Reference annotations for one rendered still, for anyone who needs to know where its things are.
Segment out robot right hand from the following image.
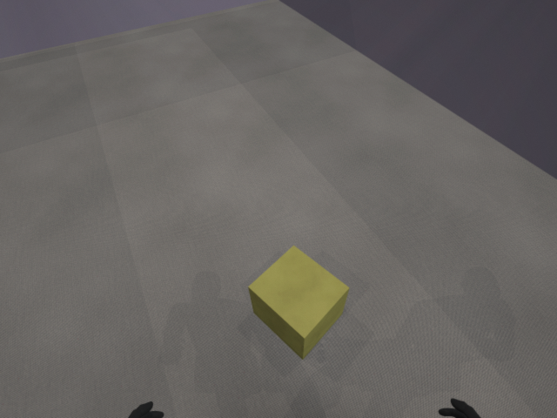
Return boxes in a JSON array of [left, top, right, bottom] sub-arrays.
[[439, 398, 480, 418]]

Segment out carton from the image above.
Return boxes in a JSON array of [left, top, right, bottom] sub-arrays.
[[248, 246, 350, 360]]

